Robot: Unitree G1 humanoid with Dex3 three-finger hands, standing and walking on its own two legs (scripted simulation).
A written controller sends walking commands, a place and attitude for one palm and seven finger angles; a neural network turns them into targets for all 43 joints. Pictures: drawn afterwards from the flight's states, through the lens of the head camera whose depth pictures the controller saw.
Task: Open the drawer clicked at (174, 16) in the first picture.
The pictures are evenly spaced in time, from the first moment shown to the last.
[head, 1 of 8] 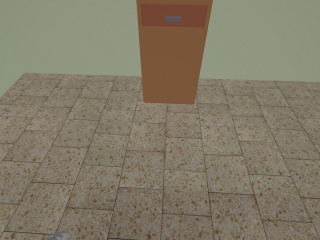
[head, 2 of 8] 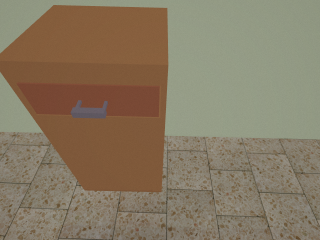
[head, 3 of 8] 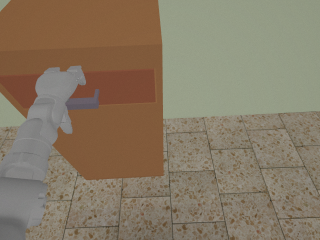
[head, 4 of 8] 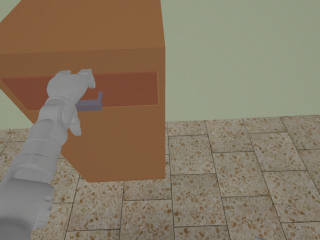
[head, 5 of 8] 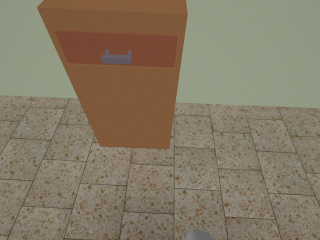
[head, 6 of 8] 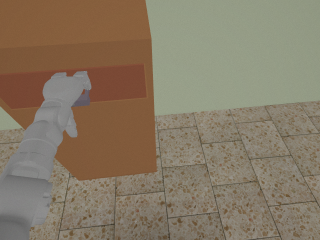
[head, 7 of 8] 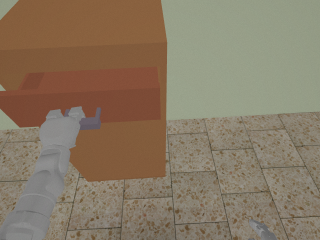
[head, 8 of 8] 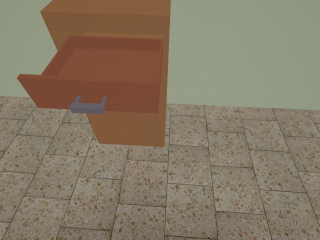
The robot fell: no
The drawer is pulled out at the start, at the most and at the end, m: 0.00 0.30 0.30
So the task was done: yes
